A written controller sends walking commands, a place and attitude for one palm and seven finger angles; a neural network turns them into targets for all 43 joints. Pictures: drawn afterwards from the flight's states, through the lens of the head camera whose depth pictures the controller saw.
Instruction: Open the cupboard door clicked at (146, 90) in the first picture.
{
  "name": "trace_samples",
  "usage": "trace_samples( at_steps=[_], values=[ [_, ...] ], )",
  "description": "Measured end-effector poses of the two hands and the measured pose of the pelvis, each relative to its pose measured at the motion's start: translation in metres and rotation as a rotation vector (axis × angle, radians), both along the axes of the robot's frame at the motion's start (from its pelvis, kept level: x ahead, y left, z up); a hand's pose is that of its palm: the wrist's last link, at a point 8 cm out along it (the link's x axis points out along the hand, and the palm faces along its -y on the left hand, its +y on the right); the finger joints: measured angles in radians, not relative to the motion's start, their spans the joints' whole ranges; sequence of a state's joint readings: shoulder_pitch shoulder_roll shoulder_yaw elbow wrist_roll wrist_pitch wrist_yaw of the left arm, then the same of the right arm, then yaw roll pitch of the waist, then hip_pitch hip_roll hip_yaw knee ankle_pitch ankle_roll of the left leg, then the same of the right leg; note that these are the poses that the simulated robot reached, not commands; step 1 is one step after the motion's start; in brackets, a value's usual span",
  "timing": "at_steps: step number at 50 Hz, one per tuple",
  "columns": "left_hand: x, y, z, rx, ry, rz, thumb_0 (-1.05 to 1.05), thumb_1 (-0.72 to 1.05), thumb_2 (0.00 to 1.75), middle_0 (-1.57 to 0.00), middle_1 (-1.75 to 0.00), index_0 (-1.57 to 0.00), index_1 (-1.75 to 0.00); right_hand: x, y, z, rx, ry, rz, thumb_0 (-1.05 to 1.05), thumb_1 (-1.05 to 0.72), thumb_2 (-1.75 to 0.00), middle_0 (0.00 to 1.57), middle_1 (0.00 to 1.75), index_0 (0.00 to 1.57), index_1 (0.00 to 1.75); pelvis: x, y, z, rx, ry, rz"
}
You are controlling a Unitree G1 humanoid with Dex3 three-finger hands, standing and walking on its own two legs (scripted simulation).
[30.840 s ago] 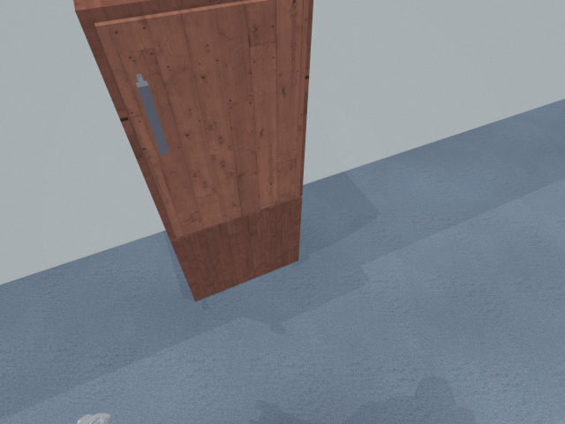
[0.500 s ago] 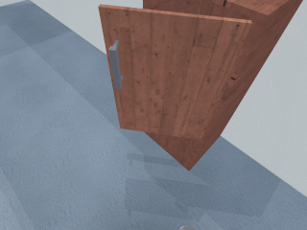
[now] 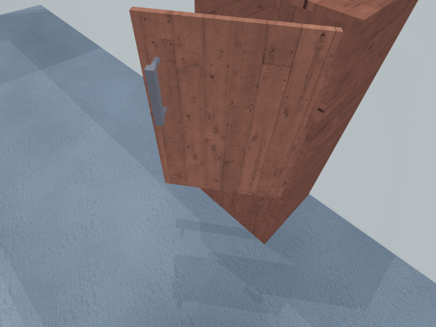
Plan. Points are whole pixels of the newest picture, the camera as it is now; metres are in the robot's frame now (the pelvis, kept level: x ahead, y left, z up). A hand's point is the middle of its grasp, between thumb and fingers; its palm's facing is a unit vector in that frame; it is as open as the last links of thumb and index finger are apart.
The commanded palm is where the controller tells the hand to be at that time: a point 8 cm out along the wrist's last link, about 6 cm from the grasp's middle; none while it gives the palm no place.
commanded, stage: come to a stop and stand still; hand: left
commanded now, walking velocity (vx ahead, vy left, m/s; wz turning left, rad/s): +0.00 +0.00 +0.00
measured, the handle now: (158, 93) +0.59 +0.18 +0.09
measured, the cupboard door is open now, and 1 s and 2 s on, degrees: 36 36 36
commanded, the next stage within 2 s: look again from close up in 0.82 s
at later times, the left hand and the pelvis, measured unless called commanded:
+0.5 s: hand out of the picture +0.02 +0.25 -0.14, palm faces -0.01 -0.93 -0.36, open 7.4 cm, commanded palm none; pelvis -0.04 +0.01 +0.00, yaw -1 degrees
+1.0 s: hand out of the picture +0.00 +0.21 -0.15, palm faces -0.04 -0.96 -0.29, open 7.4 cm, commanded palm none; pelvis -0.05 -0.01 +0.01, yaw -1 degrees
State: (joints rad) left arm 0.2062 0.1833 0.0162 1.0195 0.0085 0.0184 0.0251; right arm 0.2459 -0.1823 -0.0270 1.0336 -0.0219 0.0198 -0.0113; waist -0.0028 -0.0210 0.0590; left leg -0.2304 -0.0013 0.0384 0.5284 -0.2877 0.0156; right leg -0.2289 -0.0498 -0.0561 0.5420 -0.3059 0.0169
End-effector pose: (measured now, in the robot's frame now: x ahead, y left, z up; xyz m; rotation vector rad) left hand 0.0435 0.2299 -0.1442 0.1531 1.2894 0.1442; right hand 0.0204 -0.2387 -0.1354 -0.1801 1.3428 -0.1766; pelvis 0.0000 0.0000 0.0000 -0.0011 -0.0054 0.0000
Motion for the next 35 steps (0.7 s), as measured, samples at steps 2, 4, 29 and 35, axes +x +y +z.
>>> trace_samples(
  at_steps=[2, 4, 29, 35],
  values=[
    [-0.008, 0.009, 0.002, 0.017, 0.002, -0.002, 0.00, 0.91, 0.90, -0.20, -0.30, -0.21, -0.30, 0.007, 0.004, 0.002, -0.003, -0.054, 0.011, 0.01, -0.91, -0.90, 0.20, 0.30, 0.20, 0.30, -0.001, 0.004, 0.000, 0.003, 0.005, -0.003],
    [-0.015, 0.018, 0.005, 0.043, 0.003, -0.004, 0.00, 0.91, 0.90, -0.20, -0.30, -0.21, -0.30, 0.016, 0.007, 0.002, -0.005, -0.113, 0.011, 0.01, -0.91, -0.90, 0.20, 0.30, 0.20, 0.30, -0.003, 0.007, -0.001, 0.002, 0.003, -0.007],
    [-0.031, 0.061, 0.041, 0.170, -0.114, -0.076, 0.00, 0.90, 0.90, -0.20, -0.30, -0.20, -0.30, -0.011, -0.056, 0.023, -0.103, -0.197, 0.044, 0.01, -0.91, -0.90, 0.21, 0.30, 0.20, 0.30, -0.049, 0.001, 0.006, 0.011, -0.042, -0.018],
    [-0.038, 0.052, 0.037, 0.153, -0.077, -0.082, 0.00, 0.90, 0.90, -0.20, -0.30, -0.20, -0.30, -0.044, -0.065, 0.021, -0.111, -0.104, 0.021, 0.01, -0.91, -0.90, 0.20, 0.30, 0.20, 0.30, -0.051, -0.005, 0.007, 0.009, -0.040, -0.017]
  ],
)
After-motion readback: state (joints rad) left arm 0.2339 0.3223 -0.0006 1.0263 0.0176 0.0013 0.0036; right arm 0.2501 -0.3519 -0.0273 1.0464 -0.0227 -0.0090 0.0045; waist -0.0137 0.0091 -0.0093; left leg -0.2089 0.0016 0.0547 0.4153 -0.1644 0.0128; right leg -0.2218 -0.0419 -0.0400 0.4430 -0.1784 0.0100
